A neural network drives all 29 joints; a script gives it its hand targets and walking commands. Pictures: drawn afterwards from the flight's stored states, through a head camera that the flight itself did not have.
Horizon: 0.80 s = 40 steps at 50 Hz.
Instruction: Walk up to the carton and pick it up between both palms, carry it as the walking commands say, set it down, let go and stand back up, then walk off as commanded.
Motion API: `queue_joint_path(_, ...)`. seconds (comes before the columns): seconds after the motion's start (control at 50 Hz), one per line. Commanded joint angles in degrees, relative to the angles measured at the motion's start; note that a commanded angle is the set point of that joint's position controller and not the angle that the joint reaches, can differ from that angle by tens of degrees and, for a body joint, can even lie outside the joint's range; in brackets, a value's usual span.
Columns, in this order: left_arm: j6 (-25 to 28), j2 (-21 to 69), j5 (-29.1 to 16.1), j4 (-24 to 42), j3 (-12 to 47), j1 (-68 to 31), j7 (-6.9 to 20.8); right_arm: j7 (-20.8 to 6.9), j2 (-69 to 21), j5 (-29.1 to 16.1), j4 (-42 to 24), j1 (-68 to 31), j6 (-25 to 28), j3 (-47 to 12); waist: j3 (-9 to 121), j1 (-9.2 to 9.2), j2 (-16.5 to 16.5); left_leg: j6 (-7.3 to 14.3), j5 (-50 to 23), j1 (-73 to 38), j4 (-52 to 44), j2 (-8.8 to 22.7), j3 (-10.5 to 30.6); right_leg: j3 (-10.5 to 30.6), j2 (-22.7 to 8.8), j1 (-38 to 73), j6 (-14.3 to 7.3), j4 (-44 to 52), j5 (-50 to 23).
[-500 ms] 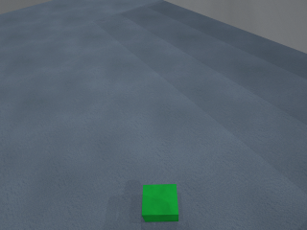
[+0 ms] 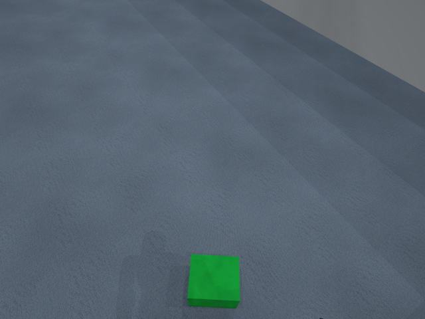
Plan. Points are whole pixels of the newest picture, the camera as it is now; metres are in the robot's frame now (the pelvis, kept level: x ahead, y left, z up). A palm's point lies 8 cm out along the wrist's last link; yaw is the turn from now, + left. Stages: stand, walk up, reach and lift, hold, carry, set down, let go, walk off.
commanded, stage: walk up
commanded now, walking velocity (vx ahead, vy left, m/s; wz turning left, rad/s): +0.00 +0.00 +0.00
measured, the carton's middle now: (213, 281) +0.38 +0.01 -0.70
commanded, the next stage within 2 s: stand in 0.66 s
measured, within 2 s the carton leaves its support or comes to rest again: neither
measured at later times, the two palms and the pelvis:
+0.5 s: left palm out of the picture -0.02 +0.21 -0.14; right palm out of the picture -0.02 -0.22 -0.14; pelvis -0.01 +0.00 +0.01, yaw -1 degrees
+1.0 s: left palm out of the picture -0.01 +0.20 -0.14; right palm out of the picture -0.02 -0.22 -0.14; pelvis +0.00 -0.01 +0.01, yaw -1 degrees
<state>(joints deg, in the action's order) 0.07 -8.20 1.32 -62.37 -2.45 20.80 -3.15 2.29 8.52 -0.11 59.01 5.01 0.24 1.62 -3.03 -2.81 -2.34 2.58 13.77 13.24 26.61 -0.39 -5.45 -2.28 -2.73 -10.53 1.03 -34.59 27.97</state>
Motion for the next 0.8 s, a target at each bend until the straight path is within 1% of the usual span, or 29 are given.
queue_joint_path(0.0, -1.6, -2.0, 0.4, -1.2, -0.5, 2.9, 0.4, 0.6, 5.8, 0.9, 0.4, 5.9, 1.1, -0.1, 1.9, 2.11, 10.9, 7.7, -35.7, -9.8, -9.8, 16.7, 14.1, 3.5, -0.6, -6.8, 0.3, -4.5, 3.1)
queue_joint_path(0.02, -2.0, -2.1, 0.5, -1.9, -0.5, 2.9, 0.7, 0.7, 5.8, 1.1, 0.4, 5.1, 1.1, -0.2, 1.3, 1.39, 10.3, 6.8, -32.4, -8.0, -10.5, 15.2, 12.7, 3.5, -0.5, -5.6, 0.5, -4.0, 1.1)
queue_joint_path(0.06, -2.3, -2.1, 0.4, -3.3, -0.4, 3.0, 0.8, 0.5, 6.1, 1.1, 0.6, 5.2, 1.3, -0.2, 1.8, 0.92, 9.4, 6.1, -27.3, -6.5, -11.4, 13.9, 11.4, 2.9, 0.7, -4.3, 1.1, -4.9, -0.9)
queue_joint_path(0.14, -2.3, -2.6, 0.1, -2.7, -0.5, -0.8, 0.9, 0.4, 6.2, 0.8, 1.0, 6.1, 1.2, 0.0, 0.6, 1.42, 8.9, 5.8, -14.2, -3.1, -12.8, 13.5, 11.5, 2.4, 0.6, -3.2, 1.3, -1.2, -4.7)
queue_joint_path(0.18, -2.1, -2.6, 0.0, -2.5, -0.6, -1.1, 0.9, 0.4, 6.0, 0.5, 1.4, 6.6, 0.8, 0.1, -0.1, 1.09, 8.5, 5.0, -6.1, -0.5, -13.5, 13.2, 11.9, 2.0, 0.4, -0.4, 1.0, 4.2, -10.1)
queue_joint_path(0.2, -1.8, -2.7, 0.0, -2.5, -0.5, -0.5, 0.9, 0.3, 6.1, 0.3, 1.7, 6.7, 0.5, 0.3, -0.5, 0.66, 8.0, 4.1, -1.4, 1.3, -14.0, 12.7, 12.0, 2.0, 0.0, 2.0, 0.8, 8.4, -14.7)
queue_joint_path(0.22, -1.5, -3.0, 0.0, -2.5, -0.5, 0.1, 0.9, 0.2, 5.9, 0.0, 2.2, 7.3, 0.3, 0.4, -0.9, 0.54, 7.1, 2.9, 3.2, 2.7, -14.6, 11.6, 11.8, 2.5, -0.8, 4.2, 0.8, 11.7, -18.2)
queue_joint_path(0.24, -0.9, -4.0, 0.2, -1.9, -0.5, 0.1, 0.9, 0.0, 5.3, -0.1, 2.5, 8.0, 0.2, 0.4, -1.6, 0.84, 5.6, 1.5, 6.7, 4.2, -14.7, 10.2, 11.3, 4.4, -3.0, 5.6, 0.7, 13.4, -19.3)
queue_joint_path(0.26, -0.5, -4.9, 0.2, -1.2, -0.3, -0.9, 1.0, -0.2, 4.6, -0.2, 2.7, 8.5, 0.0, 0.3, -2.5, 1.52, 2.6, 0.5, 6.4, 2.9, -14.6, 8.3, 10.1, 5.3, -4.0, 3.2, 0.2, 14.2, -17.7)
queue_joint_path(0.28, -0.2, -4.7, 0.2, -1.0, -0.1, -1.9, 1.1, -0.2, 4.2, -0.1, 3.0, 8.8, -0.3, 0.3, -3.2, 2.00, -0.8, 0.1, 3.1, -1.5, -13.5, 7.2, 8.4, 5.5, -3.6, -1.9, -0.3, 15.3, -15.0)
queue_joint_path(0.32, 0.4, -4.1, 0.0, -0.8, 0.2, -2.7, 1.1, -0.3, 4.2, 0.2, 3.8, 10.1, -0.1, 0.4, -2.7, 2.45, -1.7, -0.1, -2.4, -5.8, -10.7, 6.7, 6.9, 5.8, -3.8, -3.9, -0.7, 18.2, -15.1)
queue_joint_path(0.36, 0.8, -4.3, -0.3, -0.7, 0.2, -2.3, 0.9, -0.5, 4.2, 0.4, 4.4, 11.5, 0.2, 0.5, -1.6, 2.71, -0.7, -0.3, -4.3, -6.9, -10.0, 6.6, 6.4, 5.9, -3.9, -3.5, -1.0, 19.1, -15.6)
queue_joint_path(0.4, 0.9, -4.5, -0.2, -0.7, 0.2, -2.0, 0.9, -0.5, 4.0, 0.4, 4.8, 12.3, 0.3, 0.4, -1.1, 2.73, 0.3, -0.5, -4.4, -6.9, -9.9, 6.6, 6.1, 6.0, -4.0, -2.9, -1.3, 19.5, -15.7)
queue_joint_path(0.54, 1.0, -4.0, -0.2, -1.1, 0.3, -0.8, 0.8, -0.3, 3.1, 0.4, 5.8, 14.2, 0.4, -0.1, -1.6, 2.75, 1.6, -1.1, -4.2, -6.3, -9.5, 6.7, 5.6, 5.8, -3.8, -3.2, -1.5, 20.0, -15.7)
queue_joint_path(0.66, 1.0, -3.2, -0.4, -1.6, 0.6, -0.1, 0.8, -0.2, 2.9, -0.1, 6.3, 15.1, 0.6, -0.3, -1.5, 2.70, 2.2, -1.2, -4.9, -6.0, -9.4, 7.1, 5.5, 5.4, -3.5, -2.7, -1.5, 19.6, -17.5)
queue_joint_path(0.78, 1.1, -2.9, -0.3, -2.0, 0.6, 0.1, 0.8, -0.1, 2.6, 0.1, 6.6, 15.8, 0.7, -0.3, -1.4, 2.62, 2.1, -1.1, -6.4, -5.9, -9.2, 7.4, 5.5, 5.1, -3.3, -2.1, -1.4, 19.0, -19.4)
